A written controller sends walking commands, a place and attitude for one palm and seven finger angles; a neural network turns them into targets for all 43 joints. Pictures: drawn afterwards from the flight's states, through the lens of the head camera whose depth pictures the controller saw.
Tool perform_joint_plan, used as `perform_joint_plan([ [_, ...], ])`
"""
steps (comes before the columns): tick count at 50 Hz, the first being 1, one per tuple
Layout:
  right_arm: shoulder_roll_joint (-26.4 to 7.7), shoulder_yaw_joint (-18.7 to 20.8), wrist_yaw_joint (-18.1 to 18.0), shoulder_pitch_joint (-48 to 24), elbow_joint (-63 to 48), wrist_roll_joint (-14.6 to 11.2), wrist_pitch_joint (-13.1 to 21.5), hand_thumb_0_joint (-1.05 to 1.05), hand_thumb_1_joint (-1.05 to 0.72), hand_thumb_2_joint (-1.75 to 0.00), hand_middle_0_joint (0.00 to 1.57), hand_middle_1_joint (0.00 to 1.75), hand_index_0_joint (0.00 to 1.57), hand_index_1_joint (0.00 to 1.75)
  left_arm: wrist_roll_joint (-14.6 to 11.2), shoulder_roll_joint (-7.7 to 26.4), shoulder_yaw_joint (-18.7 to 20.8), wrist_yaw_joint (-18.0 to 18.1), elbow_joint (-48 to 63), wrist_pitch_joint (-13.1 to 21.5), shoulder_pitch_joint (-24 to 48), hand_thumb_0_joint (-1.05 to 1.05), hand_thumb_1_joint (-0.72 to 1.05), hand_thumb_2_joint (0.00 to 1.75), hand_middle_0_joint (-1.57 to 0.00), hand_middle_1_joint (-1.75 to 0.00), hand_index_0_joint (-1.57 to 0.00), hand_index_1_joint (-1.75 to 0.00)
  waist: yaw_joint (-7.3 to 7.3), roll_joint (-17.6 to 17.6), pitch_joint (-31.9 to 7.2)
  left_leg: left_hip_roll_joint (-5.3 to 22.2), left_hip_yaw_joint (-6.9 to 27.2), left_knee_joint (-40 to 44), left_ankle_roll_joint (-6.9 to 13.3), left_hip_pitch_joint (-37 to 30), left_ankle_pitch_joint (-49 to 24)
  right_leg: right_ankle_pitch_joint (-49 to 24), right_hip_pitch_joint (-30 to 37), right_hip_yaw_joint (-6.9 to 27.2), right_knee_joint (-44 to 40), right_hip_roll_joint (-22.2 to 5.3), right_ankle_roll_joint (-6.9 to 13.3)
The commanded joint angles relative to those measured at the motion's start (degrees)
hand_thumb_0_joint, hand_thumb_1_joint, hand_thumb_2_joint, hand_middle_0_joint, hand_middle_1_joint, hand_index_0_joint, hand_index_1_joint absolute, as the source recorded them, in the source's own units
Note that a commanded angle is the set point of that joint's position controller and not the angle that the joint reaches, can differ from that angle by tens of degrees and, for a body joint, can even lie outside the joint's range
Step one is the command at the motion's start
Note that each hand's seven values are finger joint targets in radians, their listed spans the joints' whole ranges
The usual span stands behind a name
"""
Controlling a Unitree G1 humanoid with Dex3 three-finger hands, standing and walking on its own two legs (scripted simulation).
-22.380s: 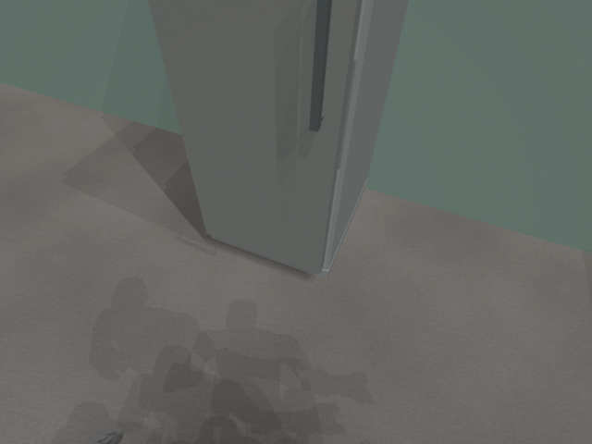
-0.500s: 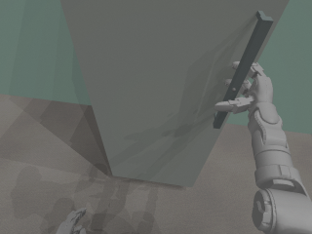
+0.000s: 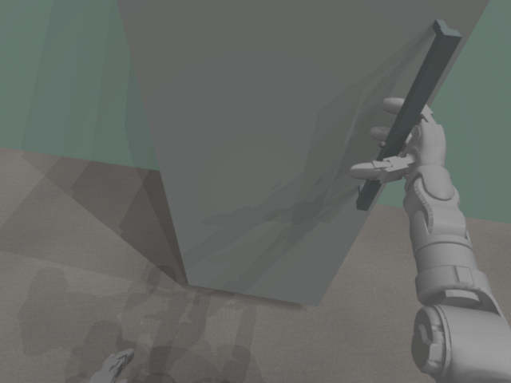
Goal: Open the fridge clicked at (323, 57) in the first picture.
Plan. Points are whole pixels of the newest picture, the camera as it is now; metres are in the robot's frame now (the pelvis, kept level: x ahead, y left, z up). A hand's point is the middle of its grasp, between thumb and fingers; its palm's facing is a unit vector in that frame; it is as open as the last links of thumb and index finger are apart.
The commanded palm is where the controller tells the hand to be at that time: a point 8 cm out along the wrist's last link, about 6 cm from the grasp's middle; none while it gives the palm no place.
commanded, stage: slide the fingers in behind the handle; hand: right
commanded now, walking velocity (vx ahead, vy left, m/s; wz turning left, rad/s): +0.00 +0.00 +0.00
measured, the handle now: (393, 134) +0.49 -0.18 +0.16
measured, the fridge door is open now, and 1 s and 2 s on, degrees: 0 0 0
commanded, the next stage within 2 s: grip the handle and tug to test in 0.30 s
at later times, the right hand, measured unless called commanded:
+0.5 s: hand (382, 144) +0.44 -0.15 +0.17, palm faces +0.09 +1.00 -0.01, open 14.0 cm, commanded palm +0.41 -0.19 +0.17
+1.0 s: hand (383, 144) +0.45 -0.15 +0.17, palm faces +0.10 +1.00 -0.01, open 7.0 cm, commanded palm +0.41 -0.19 +0.17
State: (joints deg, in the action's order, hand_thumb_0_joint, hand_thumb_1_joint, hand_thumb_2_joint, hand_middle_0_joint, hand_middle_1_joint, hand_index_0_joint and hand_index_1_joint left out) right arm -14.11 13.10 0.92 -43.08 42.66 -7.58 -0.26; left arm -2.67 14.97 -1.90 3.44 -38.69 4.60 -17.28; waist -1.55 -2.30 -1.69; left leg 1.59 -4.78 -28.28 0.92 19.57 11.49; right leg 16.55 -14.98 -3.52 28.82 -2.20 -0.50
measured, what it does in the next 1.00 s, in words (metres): stands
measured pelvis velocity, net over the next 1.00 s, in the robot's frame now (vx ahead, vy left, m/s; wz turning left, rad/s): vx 0.01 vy -0.01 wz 0.00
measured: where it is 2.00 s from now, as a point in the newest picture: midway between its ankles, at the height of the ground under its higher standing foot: outside the picture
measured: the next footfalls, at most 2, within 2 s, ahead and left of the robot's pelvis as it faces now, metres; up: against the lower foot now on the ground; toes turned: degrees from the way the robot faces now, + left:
none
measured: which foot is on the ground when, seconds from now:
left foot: down 0.00-1.00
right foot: down 0.00-1.00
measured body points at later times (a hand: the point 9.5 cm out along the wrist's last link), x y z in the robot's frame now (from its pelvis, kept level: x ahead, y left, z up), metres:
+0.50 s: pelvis +0.00 -0.01 +0.00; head +0.01 +0.01 +0.45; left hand +0.11 +0.24 -0.11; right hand +0.43 -0.20 +0.18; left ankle +0.03 +0.11 -0.74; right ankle -0.02 -0.12 -0.74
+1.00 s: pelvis +0.01 -0.01 +0.00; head +0.02 +0.01 +0.45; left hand +0.12 +0.24 -0.11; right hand +0.43 -0.20 +0.18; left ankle +0.03 +0.11 -0.74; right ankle -0.02 -0.12 -0.74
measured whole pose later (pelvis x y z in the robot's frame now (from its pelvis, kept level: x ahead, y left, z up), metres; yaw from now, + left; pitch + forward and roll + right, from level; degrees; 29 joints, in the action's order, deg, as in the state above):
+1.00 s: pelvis +0.01 -0.01 +0.00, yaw +0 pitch +3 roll +0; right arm -12.4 11.3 -0.5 -42.0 40.1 -7.4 -0.9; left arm -2.4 14.4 -1.8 3.0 -39.0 5.1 -16.9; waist -0.7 -2.3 -2.0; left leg 2.1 -4.6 -27.9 0.3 18.8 11.8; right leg 17.0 -14.3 -3.5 28.5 -1.7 0.0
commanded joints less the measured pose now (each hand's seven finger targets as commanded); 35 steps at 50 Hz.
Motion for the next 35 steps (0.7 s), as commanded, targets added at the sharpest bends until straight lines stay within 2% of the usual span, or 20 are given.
perform_joint_plan([
  [1,-10.0,0.6,1.0,-28.9,-13.9,-0.4,4.8,0.0,0.5,-0.3,0.3,1.2,0.3,1.2,0.0,6.7,2.7,0.6,7.3,2.6,2.1,0.0,0.9,0.9,-0.2,-0.3,-0.2,-0.3,-0.34,3.5,-19.0,-1.3,3.0,2.4,0.6,-13.0,-13.0,-11.6,1.7,2.0,-3.8,1.8,2.3],
  [2,-8.8,-0.2,1.1,-28.5,-13.9,-0.6,4.8,0.0,0.5,-0.3,0.3,1.2,0.3,1.2,-0.1,6.3,2.5,0.6,7.4,2.7,2.3,0.0,0.9,0.9,-0.2,-0.3,-0.2,-0.3,-0.16,2.3,-19.2,-1.2,3.0,2.2,0.6,-12.9,-13.4,-11.8,1.8,1.9,-3.8,1.9,2.3],
  [3,-8.4,-0.9,1.1,-29.8,-13.5,-0.5,4.9,0.0,0.5,-0.3,0.3,1.2,0.3,1.2,-0.1,6.3,2.5,0.6,6.9,2.7,2.1,0.0,0.9,0.9,-0.2,-0.3,-0.2,-0.3,-0.87,2.4,-18.2,-1.4,2.9,2.4,0.6,-12.0,-13.5,-11.9,2.1,2.0,-3.7,1.9,2.3],
  [4,-8.6,-0.3,0.9,-29.3,-13.0,-0.5,4.8,0.0,0.5,-0.3,0.3,1.2,0.3,1.2,0.0,6.4,2.5,0.6,7.0,2.9,1.9,0.0,0.9,0.9,-0.2,-0.3,-0.2,-0.3,-0.41,2.6,-18.2,-1.4,2.8,2.3,0.6,-12.0,-13.0,-11.5,1.8,2.2,-3.8,1.9,2.2],
  [6,-8.5,-0.5,0.9,-29.2,-12.0,-0.5,4.9,0.0,0.5,-0.3,0.3,1.2,0.3,1.2,0.0,6.7,2.6,0.6,6.8,2.9,1.6,0.0,0.9,0.9,-0.2,-0.3,-0.2,-0.3,-0.86,4.8,-17.6,-1.4,2.7,2.6,0.5,-11.8,-12.2,-10.9,1.4,2.3,-3.9,1.8,2.3],
  [8,-9.5,0.7,0.8,-28.8,-13.1,-0.6,5.2,0.0,0.5,-0.3,0.3,1.2,0.3,1.2,0.0,6.5,2.7,0.5,6.9,3.0,1.8,0.0,0.9,0.9,-0.2,-0.3,-0.2,-0.3,-0.19,3.4,-19.0,-1.4,3.0,2.4,0.6,-12.5,-13.3,-11.8,2.0,2.1,-3.8,1.9,2.3],
  [9,-7.3,-1.4,1.0,-29.0,-13.3,-0.5,5.1,0.0,0.5,-0.3,0.3,1.2,0.3,1.2,-0.1,6.3,2.5,0.5,7.0,3.0,2.1,0.0,0.9,0.9,-0.2,-0.3,-0.2,-0.3,-0.64,3.0,-18.6,-1.4,2.9,2.3,0.6,-11.9,-13.3,-11.7,2.3,2.0,-3.8,1.9,2.2],
  [10,-7.1,-1.5,0.9,-29.4,-12.6,-0.5,5.0,0.0,0.5,-0.3,0.3,1.2,0.3,1.2,-0.1,6.3,2.5,0.4,6.8,3.1,2.0,0.0,0.9,0.9,-0.2,-0.3,-0.2,-0.3,-0.75,3.2,-17.1,-1.4,2.6,2.4,0.6,-11.1,-12.8,-11.5,2.0,2.2,-4.0,1.8,2.1],
  [13,-8.0,-1.0,0.5,-30.2,-13.3,-0.2,5.1,0.0,0.5,-0.3,0.3,1.2,0.3,1.2,0.0,6.4,2.6,0.4,6.7,3.1,1.7,0.0,0.9,0.9,-0.2,-0.3,-0.2,-0.3,-0.61,2.0,-18.5,-1.5,2.6,2.1,0.8,-11.1,-13.2,-12.5,2.9,2.5,-3.8,1.7,2.0],
  [16,-7.5,-1.2,0.3,-30.1,-12.0,-0.3,4.9,0.0,0.5,-0.3,0.3,1.2,0.3,1.2,0.1,6.6,2.6,0.5,6.6,3.1,1.6,0.0,0.9,0.9,-0.2,-0.3,-0.2,-0.3,-1.07,4.8,-17.6,-1.5,2.5,2.5,0.6,-11.0,-12.7,-12.0,2.4,2.5,-3.9,1.6,2.2],
  [18,-9.3,0.2,0.4,-30.6,-12.1,-0.3,5.0,0.0,0.5,-0.3,0.3,1.2,0.3,1.2,0.1,6.6,2.5,0.6,6.4,3.1,1.5,0.0,0.9,0.9,-0.2,-0.3,-0.2,-0.3,-0.64,3.9,-17.9,-1.4,2.6,2.2,0.6,-11.4,-12.8,-12.0,2.1,2.6,-4.0,1.7,2.1],
  [20,-6.1,-2.6,0.7,-30.7,-13.7,0.0,5.0,0.0,0.5,-0.3,0.3,1.2,0.3,1.2,0.1,6.0,2.4,0.4,6.7,3.1,2.0,0.0,0.9,0.9,-0.2,-0.3,-0.2,-0.3,-0.83,1.3,-18.7,-1.4,2.5,1.8,0.8,-10.9,-14.3,-13.8,3.5,2.4,-3.6,1.7,1.9],
  [25,-4.4,-3.8,0.0,-31.7,-13.4,-0.2,4.8,0.0,0.27,-0.4,0.32,1.23,0.32,1.23,0.1,6.1,2.5,0.2,6.6,3.3,1.8,0.0,0.9,0.9,-0.2,-0.3,-0.2,-0.3,-1.25,3.0,-17.6,-1.6,2.1,1.9,0.7,-9.7,-12.8,-12.7,3.3,3.0,-3.8,1.6,1.8],
  [26,-6.2,-2.2,-0.3,-30.4,-13.7,0.0,5.0,0.0,0.22,-0.42,0.33,1.24,0.33,1.24,0.2,6.4,2.7,0.2,6.6,3.3,1.7,0.0,0.9,0.9,-0.2,-0.3,-0.2,-0.3,-0.55,3.4,-18.6,-1.6,2.1,1.8,0.9,-10.6,-12.9,-13.5,3.3,3.1,-3.7,1.5,1.8],
  [27,-5.2,-3.0,-0.3,-30.4,-13.9,0.1,4.9,0.0,0.17,-0.44,0.33,1.25,0.33,1.25,0.1,6.2,2.5,0.1,6.7,3.3,2.0,0.0,0.9,0.9,-0.2,-0.3,-0.2,-0.3,-0.68,2.0,-18.7,-1.6,2.1,1.5,0.9,-10.4,-13.6,-14.2,3.9,3.0,-3.8,1.5,1.7],
  [29,-5.7,-2.8,-0.2,-31.1,-14.2,0.2,4.9,0.0,0.08,-0.48,0.35,1.26,0.35,1.26,0.2,6.2,2.6,0.2,6.4,3.2,1.7,0.0,0.9,0.9,-0.2,-0.3,-0.2,-0.3,-0.94,3.1,-19.2,-1.6,2.1,1.5,0.9,-10.6,-14.5,-14.9,4.0,3.0,-3.5,1.5,1.7],
  [30,-4.5,-3.5,-0.1,-30.4,-13.8,0.0,4.6,0.0,0.03,-0.5,0.35,1.27,0.35,1.27,0.2,6.0,2.5,0.2,6.6,3.2,1.9,0.0,0.9,0.9,-0.2,-0.3,-0.2,-0.3,-0.72,3.1,-18.8,-1.6,2.0,1.4,0.9,-10.5,-14.6,-15.0,3.9,3.0,-3.5,1.5,1.7],
  [31,-5.1,-3.0,-0.1,-30.0,-12.8,-0.1,4.4,0.0,-0.01,-0.52,0.35,1.27,0.35,1.27,0.2,6.3,2.6,0.2,6.5,3.2,1.7,0.0,0.9,0.9,-0.2,-0.3,-0.2,-0.3,-0.93,4.3,-18.0,-1.6,2.1,1.7,0.8,-10.4,-14.2,-14.6,3.4,3.0,-3.4,1.4,1.8],
  [34,-7.6,-1.0,0.1,-30.0,-13.3,0.0,4.4,0.0,-0.15,-0.58,0.37,1.29,0.37,1.29,0.2,6.2,2.5,0.4,6.4,2.8,1.9,0.0,0.9,0.9,-0.2,-0.3,-0.2,-0.3,-0.36,2.9,-18.7,-1.5,2.3,1.7,0.8,-11.4,-14.3,-14.0,2.8,2.7,-3.7,1.7,1.8],
  [35,-5.5,-2.9,0.3,-30.4,-13.6,0.1,4.3,0.0,-0.2,-0.6,0.38,1.3,0.38,1.3,0.2,6.0,2.3,0.4,6.6,2.8,2.0,0.0,0.9,0.9,-0.2,-0.3,-0.2,-0.3,-0.74,2.8,-18.5,-1.5,2.1,1.5,0.9,-11.1,-15.0,-14.9,3.3,2.8,-3.7,1.7,1.7],
])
